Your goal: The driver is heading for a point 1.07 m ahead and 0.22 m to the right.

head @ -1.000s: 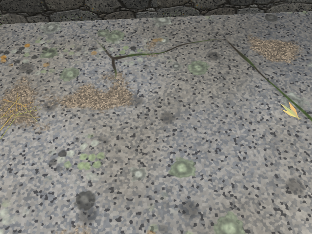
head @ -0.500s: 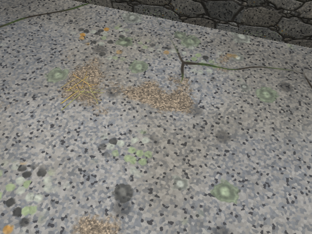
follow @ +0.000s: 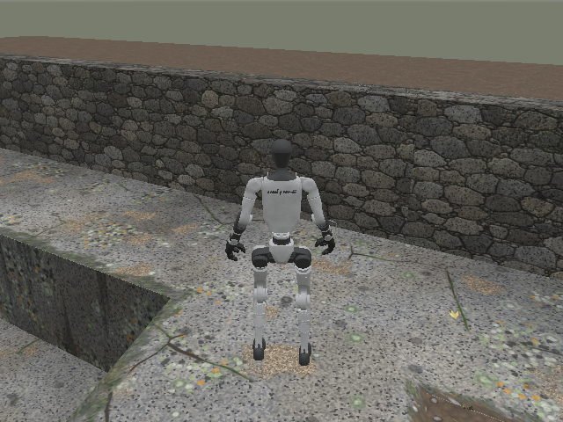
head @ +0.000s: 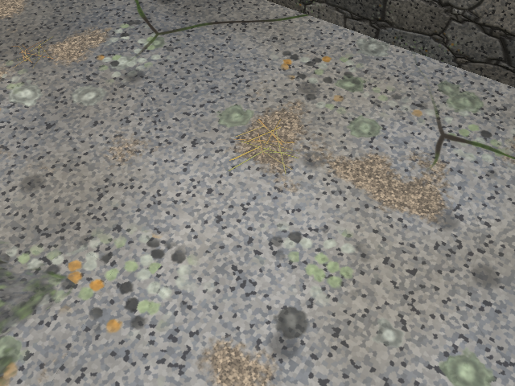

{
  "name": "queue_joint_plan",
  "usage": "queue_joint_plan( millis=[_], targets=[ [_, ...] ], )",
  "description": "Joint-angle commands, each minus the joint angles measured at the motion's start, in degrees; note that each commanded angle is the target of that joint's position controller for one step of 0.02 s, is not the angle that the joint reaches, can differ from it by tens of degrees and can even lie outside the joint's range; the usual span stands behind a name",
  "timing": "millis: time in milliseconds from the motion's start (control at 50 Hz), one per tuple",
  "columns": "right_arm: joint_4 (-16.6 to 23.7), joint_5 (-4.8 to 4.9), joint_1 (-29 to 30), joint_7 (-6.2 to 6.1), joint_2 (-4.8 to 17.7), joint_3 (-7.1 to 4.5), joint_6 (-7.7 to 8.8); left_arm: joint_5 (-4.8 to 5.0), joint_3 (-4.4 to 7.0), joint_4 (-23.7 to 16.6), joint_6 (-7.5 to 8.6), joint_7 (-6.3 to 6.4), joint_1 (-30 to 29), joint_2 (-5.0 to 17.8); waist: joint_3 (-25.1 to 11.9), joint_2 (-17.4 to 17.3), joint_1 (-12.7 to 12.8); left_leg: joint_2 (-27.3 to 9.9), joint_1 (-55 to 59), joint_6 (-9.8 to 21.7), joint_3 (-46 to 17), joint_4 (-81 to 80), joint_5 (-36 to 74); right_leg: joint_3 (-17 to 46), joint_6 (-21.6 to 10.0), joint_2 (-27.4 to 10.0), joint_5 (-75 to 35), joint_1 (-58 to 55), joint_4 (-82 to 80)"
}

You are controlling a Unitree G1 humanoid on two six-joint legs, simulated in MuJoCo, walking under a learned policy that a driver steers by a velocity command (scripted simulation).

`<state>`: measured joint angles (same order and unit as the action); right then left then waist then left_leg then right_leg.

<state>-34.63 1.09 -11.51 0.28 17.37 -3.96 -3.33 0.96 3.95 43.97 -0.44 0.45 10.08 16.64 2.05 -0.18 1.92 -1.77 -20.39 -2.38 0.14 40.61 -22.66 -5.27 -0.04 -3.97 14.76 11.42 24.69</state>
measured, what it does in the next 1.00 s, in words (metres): walks ahead: left foot, then right foot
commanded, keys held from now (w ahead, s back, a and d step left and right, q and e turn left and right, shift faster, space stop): w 0.78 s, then w+e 0.22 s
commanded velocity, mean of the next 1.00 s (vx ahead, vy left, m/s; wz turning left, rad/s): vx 0.43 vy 0.00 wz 0.03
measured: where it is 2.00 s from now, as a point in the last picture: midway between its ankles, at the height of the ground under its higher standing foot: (308, 221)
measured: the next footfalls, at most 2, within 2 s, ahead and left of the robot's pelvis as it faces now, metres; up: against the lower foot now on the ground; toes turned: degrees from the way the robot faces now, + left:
left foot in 0.06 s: +0.03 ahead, +0.13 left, +0.00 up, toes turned +2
right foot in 0.52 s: +0.39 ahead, -0.09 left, +0.00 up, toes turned +1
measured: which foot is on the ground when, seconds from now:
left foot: up 0.00-0.04, down 0.06-0.54, up 0.56-1.00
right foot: down 0.00-0.06, up 0.08-0.50, down 0.52-1.00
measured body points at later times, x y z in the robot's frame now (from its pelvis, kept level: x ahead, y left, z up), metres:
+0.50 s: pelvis +0.19 +0.01 -0.02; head +0.23 +0.02 +0.43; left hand +0.41 +0.25 -0.10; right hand +0.18 -0.28 -0.13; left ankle -0.01 +0.13 -0.74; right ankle +0.35 -0.10 -0.73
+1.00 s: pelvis +0.47 +0.02 -0.01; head +0.51 +0.02 +0.44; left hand +0.47 +0.31 -0.13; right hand +0.71 -0.20 -0.08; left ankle +0.64 +0.16 -0.72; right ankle +0.35 -0.09 -0.74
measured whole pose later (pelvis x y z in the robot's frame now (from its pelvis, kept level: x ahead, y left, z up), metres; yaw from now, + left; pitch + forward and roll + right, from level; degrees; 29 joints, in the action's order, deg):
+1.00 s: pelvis +0.47 +0.02 -0.01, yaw -1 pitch +2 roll -2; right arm -37.7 0.7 -2.5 1.6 15.1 -1.6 5.5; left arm 1.5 3.0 49.6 3.3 -0.1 22.2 16.5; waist 1.8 -2.2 5.8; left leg -3.6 -31.9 -1.1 -3.1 28.9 1.6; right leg 1.7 -1.1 3.0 19.2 -1.0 16.3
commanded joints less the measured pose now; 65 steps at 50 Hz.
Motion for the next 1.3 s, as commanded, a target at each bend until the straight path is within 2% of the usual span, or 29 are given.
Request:
queue_joint_plan(
  millis=[20,40,60,80,100,120,180,320,440,480,520,540,560,580,600,640,660,720,820,900,960,1000,1040,1060,1080,1100,1140,1160,1300],
  targets=[
    [1.6,-0.17,-3.9,0.31,4.2,-1.2,1.97,1.23,2.23,-2.2,1.41,-1.15,-1.7,10.4,-3.0,7.9,-2.9,3.1,12.7,3.9,4.5,-15.7,7.6,9.8,-10.2,-10.6,7.7,4.0,-7.8],
    [-0.2,0.01,-8.2,0.0,4.9,-1.55,2.23,0.75,1.11,-1.5,1.93,-1.57,-1.2,7.3,-4.4,5.5,-4.9,2.8,21.4,4.9,2.8,-17.8,7.4,7.2,-7.7,-8.6,7.8,8.8,-2.7],
    [-1.3,-0.06,-13.9,-0.53,8.0,-2.28,2.6,-0.92,-0.67,-2.3,2.61,-2.24,-2.6,2.4,-6.9,-4.4,-6.9,-7.0,30.2,7.3,-10.8,-21.0,8.1,1.2,-3.1,-3.6,11.1,17.0,13.3],
    [-0.3,-0.69,-15.2,-0.32,15.9,-3.79,3.25,-1.08,-0.64,-6.2,3.63,-2.13,-6.0,2.5,-4.9,-16.5,-7.2,-19.8,31.1,17.1,-33.5,-26.5,-1.4,-0.6,0.2,3.5,20.3,33.8,27.2],
    [-0.3,-0.89,-14.6,0.02,12.8,-3.21,4.76,0.38,0.9,-6.6,4.36,-1.86,-8.6,8.0,-2.3,-10.8,-8.7,-21.1,26.8,21.0,-36.7,-29.4,-7.0,5.7,0.0,0.6,20.2,37.0,36.3],
    [-0.4,-0.97,-12.1,0.01,9.8,-2.08,5.83,1.36,1.48,-6.2,4.67,-2.23,-7.3,9.3,1.1,-10.7,-6.6,-18.7,24.9,19.3,-31.7,-30.1,-10.2,7.2,-1.1,-1.4,14.3,38.7,37.9],
    [-0.1,-0.9,-7.8,-0.37,6.9,-0.87,6.83,-0.07,1.65,-3.6,5.27,-2.6,-5.3,8.4,3.7,-8.4,-4.2,-12.8,21.8,14.9,-20.2,-32.5,2.7,7.3,-1.0,-3.2,0.4,36.7,34.0],
    [-2.8,-0.81,-11.1,-1.04,8.1,-1.42,7.28,-0.08,-0.52,-4.8,5.37,-3.24,-11.0,3.4,3.2,-5.5,-5.8,-9.0,18.1,13.4,-7.3,-34.0,19.1,4.5,2.3,-0.1,-16.8,28.6,15.1],
    [-6.4,0.3,-13.8,-1.19,9.5,-2.12,6.85,0.23,-0.82,-7.2,6.21,-4.73,-15.1,4.5,5.4,-5.6,-5.4,-13.0,22.8,12.5,-7.0,-31.6,24.5,4.7,-1.4,1.3,-15.0,25.5,5.8],
    [-6.8,0.11,-13.2,-1.41,10.5,-2.4,6.38,-0.02,-0.05,-6.6,6.28,-4.49,-11.5,6.4,1.9,-7.0,-3.1,-13.0,25.4,11.3,-6.1,-25.9,40.7,2.8,-3.4,3.7,-11.1,19.0,5.3],
    [-7.0,-0.38,-13.0,-1.82,9.6,-1.76,5.63,-0.13,2.11,-2.8,5.9,-3.25,3.5,10.3,-9.1,-6.8,4.6,-8.7,20.1,8.3,-2.4,-6.5,55.5,0.9,-6.9,5.8,-11.4,-3.7,5.6],
    [-5.7,-1.42,-15.5,-1.9,5.9,-0.44,5.76,-0.89,3.01,-1.4,5.54,-2.54,12.6,14.3,-18.0,1.1,6.5,-4.7,3.8,5.7,-0.9,12.8,37.7,16.4,-11.8,-6.3,-8.0,-24.0,7.1],
    [-5.5,-0.53,-21.8,-1.42,-0.3,1.35,6.94,-0.88,3.2,-0.2,5.68,-3.18,15.4,16.3,-26.6,16.9,2.5,6.3,-12.6,2.9,-6.0,30.4,-9.4,46.0,-19.7,-17.9,9.6,-36.2,-2.5],
    [-5.3,0.93,-14.9,-1.02,6.3,0.04,7.93,0.11,1.73,-0.4,5.89,-3.01,13.1,10.7,-20.6,11.3,5.1,3.6,-18.9,3.5,-10.7,35.7,-9.9,47.4,-17.1,-16.3,16.3,-32.3,-8.4],
    [-3.7,1.96,-9.3,-0.64,8.1,-0.51,8.54,0.0,1.21,-0.7,5.75,-2.58,9.0,9.2,-11.5,8.6,4.1,0.4,-22.1,4.2,-7.9,35.4,-5.0,38.2,-14.8,-15.0,13.0,-24.1,-9.2],
    [-3.5,0.13,-5.6,-0.94,7.2,-0.48,9.02,-1.21,0.57,-1.7,5.66,-2.35,3.2,7.1,-4.3,1.9,0.6,-4.4,-18.0,4.6,-5.6,29.3,3.5,27.6,-13.2,-10.9,0.6,-9.3,-11.5],
    [-3.8,0.1,-7.4,-0.78,6.5,-0.49,8.54,-2.0,0.31,-1.9,5.92,-2.29,2.0,6.3,-4.4,4.2,-1.5,-5.7,-14.5,4.4,-6.1,28.3,5.7,25.3,-13.6,-9.9,-2.4,-5.3,-13.0],
    [-4.7,-0.19,-8.5,-0.92,3.9,0.01,6.92,-1.01,0.31,-0.9,6.92,-2.21,1.4,6.1,-2.3,4.5,-3.3,-6.9,-13.2,2.9,-4.9,23.6,7.3,19.0,-14.9,-8.5,-6.5,0.6,-17.2],
    [-1.5,-1.21,2.4,-0.73,2.3,0.78,7.76,-0.28,0.73,0.7,6.58,-1.29,5.0,8.1,1.5,2.1,-0.4,-6.3,-16.6,0.7,-3.0,5.3,22.7,12.3,-13.4,-5.5,-13.7,0.1,-18.9],
    [0.4,-0.51,10.5,0.58,1.5,1.21,9.09,0.52,1.19,2.3,5.3,-0.73,10.4,10.0,2.2,1.9,2.8,-2.8,-12.9,0.0,-1.7,-7.0,28.8,12.5,-12.3,-5.8,-13.7,-2.9,-16.3],
    [1.3,-0.26,12.1,1.43,3.4,0.54,9.74,0.83,1.47,3.0,4.17,-0.23,11.9,10.2,1.6,3.4,2.0,-1.7,-11.3,1.1,-3.4,-12.0,25.8,16.0,-10.8,-8.2,-13.5,-8.1,-11.8],
    [0.5,-0.22,8.9,1.45,5.1,-0.2,10.11,0.63,1.84,3.0,3.57,0.04,11.4,10.8,0.0,5.0,-0.4,-0.8,-6.1,2.5,-2.9,-13.3,20.9,17.7,-9.6,-9.0,-17.4,-9.7,-7.5],
    [-2.5,-0.91,-5.1,0.62,9.5,-2.37,10.32,-0.39,0.63,2.2,3.41,-0.08,10.6,7.6,-10.5,3.6,-7.7,-3.3,16.6,6.5,-3.8,-13.0,20.1,14.4,-6.3,-3.4,-21.2,-3.1,11.1],
    [-3.1,-2.46,-12.5,0.09,14.9,-3.66,9.97,-0.87,-1.07,-0.1,4.03,-0.24,14.8,1.8,-21.1,-7.8,-8.0,-17.7,38.9,12.8,-22.3,-12.1,15.0,9.4,-2.4,4.1,-3.8,15.4,32.4],
    [-3.9,-2.15,-14.1,0.48,13.2,-3.31,9.46,0.66,-1.49,-0.5,4.79,-0.36,17.2,1.6,-26.3,-19.1,-7.2,-23.5,43.9,17.4,-41.8,-20.7,4.1,11.8,-1.2,6.7,19.0,26.8,44.7],
    [-3.5,-1.63,-11.0,0.48,8.4,-1.89,9.3,1.98,0.19,-0.5,4.82,-0.3,13.7,7.8,-17.8,-11.9,-7.8,-21.6,38.0,15.1,-36.1,-22.6,-1.0,13.9,-1.3,3.3,15.9,31.7,49.9],
    [-3.8,-1.49,-4.8,0.32,4.7,-0.71,9.1,1.26,0.63,-2.1,4.41,-0.23,7.3,7.9,-7.1,-5.4,-5.8,-17.3,23.7,12.7,-21.5,-25.1,7.0,11.4,-1.1,-0.9,7.3,30.8,47.5],
    [-4.0,-1.73,-2.6,0.31,3.3,-0.33,9.37,0.79,0.99,-2.2,3.8,-0.3,7.0,7.2,-4.4,-5.8,-4.2,-15.3,18.7,12.2,-16.6,-27.3,10.5,11.8,-1.0,-2.5,4.5,28.6,44.8],
    [-7.0,-1.73,-0.5,-0.31,6.0,-1.85,10.39,0.3,0.38,-5.1,1.4,-1.1,3.1,2.8,0.3,-3.4,-2.2,-13.7,13.6,13.1,0.4,-33.3,23.8,10.5,1.0,-4.0,-8.5,27.7,30.6]
  ],
)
